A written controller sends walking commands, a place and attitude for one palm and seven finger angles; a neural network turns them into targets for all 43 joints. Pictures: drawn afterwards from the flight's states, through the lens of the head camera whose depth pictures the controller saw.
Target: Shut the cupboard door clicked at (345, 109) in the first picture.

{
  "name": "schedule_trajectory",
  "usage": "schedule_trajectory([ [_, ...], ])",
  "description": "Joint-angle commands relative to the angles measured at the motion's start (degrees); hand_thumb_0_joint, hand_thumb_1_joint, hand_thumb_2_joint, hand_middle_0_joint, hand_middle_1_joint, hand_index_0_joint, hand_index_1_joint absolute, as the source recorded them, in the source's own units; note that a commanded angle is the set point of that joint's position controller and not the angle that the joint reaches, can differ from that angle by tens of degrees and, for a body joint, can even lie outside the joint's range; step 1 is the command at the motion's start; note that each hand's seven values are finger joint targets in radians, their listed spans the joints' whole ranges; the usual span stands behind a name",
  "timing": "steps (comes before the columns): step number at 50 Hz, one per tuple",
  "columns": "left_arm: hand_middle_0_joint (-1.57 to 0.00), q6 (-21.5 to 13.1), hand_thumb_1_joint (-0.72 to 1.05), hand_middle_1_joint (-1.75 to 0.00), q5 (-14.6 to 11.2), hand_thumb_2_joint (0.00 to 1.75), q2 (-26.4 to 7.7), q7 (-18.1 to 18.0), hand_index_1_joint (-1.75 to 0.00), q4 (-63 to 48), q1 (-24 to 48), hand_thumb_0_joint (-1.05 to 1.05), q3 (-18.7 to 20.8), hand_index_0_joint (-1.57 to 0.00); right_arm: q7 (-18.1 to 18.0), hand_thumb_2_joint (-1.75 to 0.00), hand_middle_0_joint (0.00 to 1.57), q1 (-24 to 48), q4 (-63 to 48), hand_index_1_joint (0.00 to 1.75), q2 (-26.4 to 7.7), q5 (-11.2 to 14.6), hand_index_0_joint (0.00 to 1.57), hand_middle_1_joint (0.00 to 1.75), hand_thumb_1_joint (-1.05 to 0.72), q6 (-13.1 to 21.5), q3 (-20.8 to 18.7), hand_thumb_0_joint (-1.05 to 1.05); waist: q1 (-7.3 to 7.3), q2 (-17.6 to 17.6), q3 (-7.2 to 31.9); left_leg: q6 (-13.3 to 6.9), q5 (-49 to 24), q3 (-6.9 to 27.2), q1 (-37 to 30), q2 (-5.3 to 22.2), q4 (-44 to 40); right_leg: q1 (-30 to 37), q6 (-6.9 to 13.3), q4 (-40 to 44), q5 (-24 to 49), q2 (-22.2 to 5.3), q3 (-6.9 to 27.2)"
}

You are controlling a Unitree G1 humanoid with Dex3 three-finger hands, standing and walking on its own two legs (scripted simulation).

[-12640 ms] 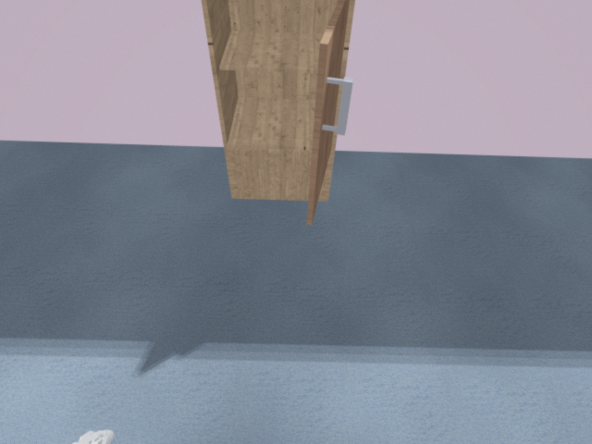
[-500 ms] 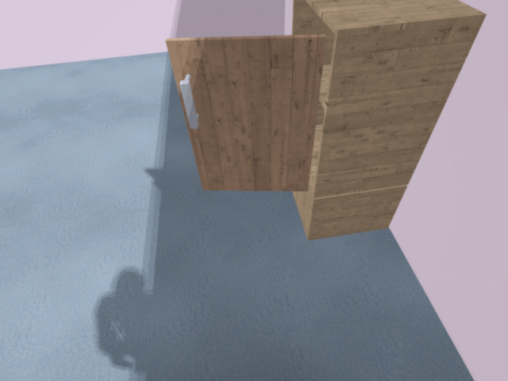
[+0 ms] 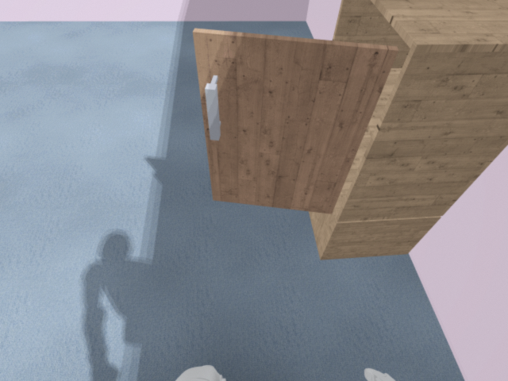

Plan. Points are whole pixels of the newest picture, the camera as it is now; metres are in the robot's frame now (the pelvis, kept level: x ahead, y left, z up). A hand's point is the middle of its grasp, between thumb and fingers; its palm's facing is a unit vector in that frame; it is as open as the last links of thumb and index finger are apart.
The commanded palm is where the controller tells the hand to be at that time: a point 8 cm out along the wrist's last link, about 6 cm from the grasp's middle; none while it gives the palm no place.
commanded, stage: take the last steps up to it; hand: left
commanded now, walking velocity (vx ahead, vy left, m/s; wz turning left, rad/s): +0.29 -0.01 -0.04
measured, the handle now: (215, 108) +0.69 +0.18 +0.00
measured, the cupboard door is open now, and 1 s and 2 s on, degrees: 78 78 78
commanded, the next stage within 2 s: come to a stop and stand still in 0.38 s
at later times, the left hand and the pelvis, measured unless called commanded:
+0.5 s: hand (187, 318) +0.23 +0.15 -0.14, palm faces +0.04 -0.97 -0.23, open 7.3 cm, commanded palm none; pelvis +0.16 -0.03 +0.02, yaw -1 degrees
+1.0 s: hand (179, 319) +0.24 +0.17 -0.16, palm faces +0.01 -0.97 -0.25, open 7.4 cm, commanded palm none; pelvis +0.19 -0.02 +0.01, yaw -3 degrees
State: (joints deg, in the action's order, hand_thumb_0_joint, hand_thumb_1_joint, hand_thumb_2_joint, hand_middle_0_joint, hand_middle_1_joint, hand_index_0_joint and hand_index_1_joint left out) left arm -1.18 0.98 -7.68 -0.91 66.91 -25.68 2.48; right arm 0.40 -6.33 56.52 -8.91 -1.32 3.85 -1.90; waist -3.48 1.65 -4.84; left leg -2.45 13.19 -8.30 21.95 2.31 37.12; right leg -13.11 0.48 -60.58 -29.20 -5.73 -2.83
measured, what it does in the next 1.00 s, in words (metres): walks ahead: right foot, then left foot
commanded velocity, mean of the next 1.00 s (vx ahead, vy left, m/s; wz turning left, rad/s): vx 0.01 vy -0.02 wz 0.00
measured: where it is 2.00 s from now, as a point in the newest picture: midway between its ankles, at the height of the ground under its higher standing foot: outside the picture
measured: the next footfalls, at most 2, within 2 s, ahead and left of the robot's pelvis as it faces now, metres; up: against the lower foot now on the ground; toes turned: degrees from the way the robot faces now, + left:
right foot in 0.34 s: +0.22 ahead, -0.12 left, +0.00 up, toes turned -8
left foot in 0.70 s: +0.28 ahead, +0.07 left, +0.00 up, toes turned -2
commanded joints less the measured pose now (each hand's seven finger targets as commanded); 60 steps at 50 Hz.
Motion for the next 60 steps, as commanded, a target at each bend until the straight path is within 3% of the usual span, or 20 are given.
schedule_trajectory([
  [1,-0.2,-1.37,0.9,-0.3,0.61,0.9,-3.65,0.94,-0.3,-6.81,4.01,0.0,1.03,-0.2,-1.32,-0.9,0.2,-9.97,0.94,0.3,-6.56,0.09,0.2,0.3,-0.9,-0.12,-1.67,0.0,4.25,-8.27,0.39,-6.98,6.06,19.74,-8.33,16.53,-26.5,-19.28,0.8,-11.7,8.44,-2.77,2.04],
  [10,-0.2,0.28,0.9,-0.3,0.59,0.9,-3.61,1.68,-0.3,-12.0,10.25,0.0,1.19,-0.2,-1.06,-0.9,0.2,-9.83,0.55,0.3,-7.61,-0.1,0.2,0.3,-0.9,0.31,-2.3,0.0,2.49,-5.36,0.99,-8.62,-2.61,10.16,-9.56,14.17,-27.77,-13.99,-0.88,15.43,14.81,-2.05,-0.47],
  [15,-0.2,-0.56,0.9,-0.3,0.86,0.9,-5.5,1.73,-0.3,-11.62,8.37,0.0,1.42,-0.2,-0.9,-0.9,0.2,-9.73,1.53,0.3,-8.19,-0.08,0.2,0.3,-0.9,-0.74,-2.32,0.0,0.75,-3.3,1.63,-4.88,0.51,7.19,-6.6,10.77,-17.25,0.83,-0.69,29.63,18.86,2.29,-4.26],
  [16,-0.2,-1.16,0.9,-0.3,0.97,0.9,-7.75,1.45,-0.3,-10.28,4.64,0.0,1.82,-0.2,-0.83,-0.9,0.2,-10.23,1.92,0.3,-6.74,0.2,0.2,0.3,-0.9,-0.72,-1.83,0.0,-0.88,0.29,3.17,-2.57,2.75,4.55,-3.17,7.08,-9.04,8.34,0.21,34.25,18.54,0.74,-0.93],
  [17,-0.2,-1.99,0.9,-0.3,1.22,0.9,-12.61,0.98,-0.3,-8.88,-0.07,0.0,2.68,-0.2,-0.48,-0.9,0.2,-11.36,1.27,0.3,-3.83,0.57,0.2,0.3,-0.9,-0.56,-1.31,0.0,-2.05,11.46,5.95,0.49,10.43,-0.45,6.0,0.69,5.48,16.25,4.65,39.11,19.68,-10.46,14.72],
  [18,-0.2,-1.89,0.9,-0.3,0.45,0.9,-16.59,0.66,-0.3,-9.02,-3.76,0.0,3.21,-0.2,-0.35,-0.9,0.2,-10.36,-0.9,0.3,-4.13,0.57,0.2,0.3,-0.9,-0.94,-1.12,0.0,-3.06,15.59,5.85,1.45,23.96,0.74,12.25,-2.11,18.91,17.26,11.1,46.44,21.47,-19.9,27.44],
  [19,-0.2,-2.28,0.9,-0.3,0.06,0.9,-15.86,0.44,-0.3,-8.82,-1.73,0.0,3.24,-0.2,-0.58,-0.9,0.2,-9.49,-0.42,0.3,-5.96,0.32,0.2,0.3,-0.9,-1.18,-1.4,0.0,-2.47,14.56,7.28,0.94,21.0,7.1,13.48,-0.45,26.27,15.39,12.8,48.0,21.6,-19.65,28.6],
  [22,-0.2,-2.5,0.9,-0.3,-0.07,0.9,-10.17,-0.06,-0.3,-10.9,7.38,0.0,1.88,-0.2,-0.3,-0.9,0.2,-8.96,1.18,0.3,-4.5,0.15,0.2,0.3,-0.9,-1.61,-1.49,0.0,1.81,0.84,4.56,2.19,8.29,8.55,11.06,3.06,28.21,7.53,10.95,46.99,27.23,-13.69,13.95],
  [30,-0.2,-0.9,0.9,-0.3,0.04,0.9,-9.71,-1.1,-0.3,-8.3,9.93,0.0,1.03,-0.2,-1.34,-0.9,0.2,-10.58,3.24,0.3,-1.33,1.08,0.2,0.3,-0.9,-3.37,0.33,0.0,3.02,6.56,6.31,5.24,1.92,4.32,-3.69,-0.16,-0.61,6.2,7.62,39.35,55.23,-8.05,2.13],
  [33,-0.2,0.7,0.9,-0.3,-0.26,0.9,-9.59,-1.5,-0.3,-8.05,10.36,0.0,1.08,-0.2,-1.68,-0.9,0.2,-11.16,4.0,0.3,-3.61,1.01,0.2,0.3,-0.9,-3.68,-0.66,0.0,3.85,4.14,5.61,4.51,-15.53,5.25,-13.47,1.37,-12.25,0.64,3.82,33.04,43.04,-5.4,1.35],
  [36,-0.2,2.26,0.9,-0.3,-0.66,0.9,-6.01,-1.97,-0.3,-8.74,6.7,0.0,0.5,-0.2,-2.43,-0.9,0.2,-10.85,2.72,0.3,-9.8,0.7,0.2,0.3,-0.9,-3.92,-1.84,0.0,3.22,-14.17,6.47,-5.36,-46.5,17.74,-14.94,17.11,-15.91,-3.62,-1.47,19.88,2.72,3.52,-2.5],
  [39,-0.2,3.29,0.9,-0.3,-0.6,0.9,-7.08,-1.84,-0.3,-8.19,7.51,0.0,1.03,-0.2,-3.5,-0.9,0.2,-5.94,1.23,0.3,-9.6,0.21,0.2,0.3,-0.9,-4.39,-2.07,0.0,2.98,-13.47,7.29,-10.37,-44.03,19.04,-13.56,18.07,-15.89,-8.06,-1.33,3.95,-5.56,3.72,3.59],
  [47,-0.2,3.33,0.9,-0.3,-0.16,0.9,-5.19,-0.8,-0.3,-10.42,7.5,0.0,0.77,-0.2,-2.47,-0.9,0.2,-2.62,-1.06,0.3,-10.33,-0.11,0.2,0.3,-0.9,-5.04,-3.39,0.0,3.54,-12.35,9.69,-7.19,-17.35,15.91,-11.03,14.53,-17.47,-3.31,-1.32,18.71,1.96,3.72,0.67],
  [49,-0.2,1.85,0.9,-0.3,0.33,0.9,-6.91,-2.22,-0.3,-9.19,0.35,0.0,-0.4,-0.2,-2.51,-0.9,0.2,0.16,-3.58,0.3,-13.32,1.31,0.2,0.3,-0.9,-4.14,-4.08,0.0,-0.53,-2.66,10.91,-0.99,-18.86,9.6,-12.58,10.6,-3.05,-2.98,-0.56,40.19,15.1,1.76,5.68],
  [50,-0.2,1.13,0.9,-0.3,1.29,0.9,-11.26,-2.21,-0.3,-13.62,6.67,0.0,0.44,-0.2,-0.94,-0.9,0.2,-3.14,-6.22,0.3,-6.61,1.03,0.2,0.3,-0.9,-4.42,-2.91,0.0,3.22,10.06,6.81,1.94,5.0,3.86,1.21,1.61,3.15,-1.84,2.25,42.83,16.95,-4.96,14.95],
  [52,-0.2,0.28,0.9,-0.3,1.48,0.9,-13.81,-2.02,-0.3,-16.76,10.23,0.0,0.39,-0.2,0.29,-0.9,0.2,-5.04,-7.55,0.3,-4.31,0.41,0.2,0.3,-0.9,-4.85,-2.26,0.0,5.17,0.43,8.84,2.71,11.17,4.33,1.53,-1.7,12.92,-2.3,8.63,40.19,22.35,-7.23,14.58],
  [54,-0.2,-0.83,0.9,-0.3,0.9,0.9,-11.81,-2.59,-0.3,-17.13,12.58,0.0,0.77,-0.2,-0.05,-0.9,0.2,-5.49,-8.33,0.3,-4.83,0.53,0.2,0.3,-0.9,-4.67,-1.57,0.0,5.67,11.53,7.25,1.69,9.75,6.0,1.97,0.19,10.5,-0.54,9.04,35.65,34.08,-6.3,11.78],
  [57,-0.2,0.52,0.9,-0.3,0.36,0.9,-9.41,-2.39,-0.3,-17.48,12.44,0.0,-0.23,-0.2,-0.43,-0.9,0.2,-10.89,-5.97,0.3,-5.46,0.49,0.2,0.3,-0.9,-4.1,-0.97,0.0,6.73,0.6,1.85,1.18,0.4,7.6,-11.91,1.57,-6.93,-13.08,4.0,32.11,12.05,-0.86,6.72],
  [59,-0.2,1.75,0.9,-0.3,0.13,0.9,-7.7,-2.16,-0.3,-16.97,8.94,0.0,-0.37,-0.2,-0.41,-0.9,0.2,-10.01,-5.79,0.3,-8.11,-0.42,0.2,0.3,-0.9,-3.87,-0.93,0.0,4.31,-16.32,-3.0,-3.08,12.26,19.97,-0.42,8.78,-19.65,-9.03,1.14,27.09,-0.87,5.46,1.14],
  [60,-0.2,1.88,0.9,-0.3,0.27,0.9,-8.01,-1.96,-0.3,-16.13,8.01,0.0,-0.44,-0.2,-0.66,-0.9,0.2,-8.27,-5.94,0.3,-8.63,-0.4,0.2,0.3,-0.9,-4.06,-0.97,0.0,3.32,-14.95,-4.66,-4.0,21.11,22.42,5.38,9.09,-23.18,-5.5,1.04,26.38,0.92,5.98,0.91],
])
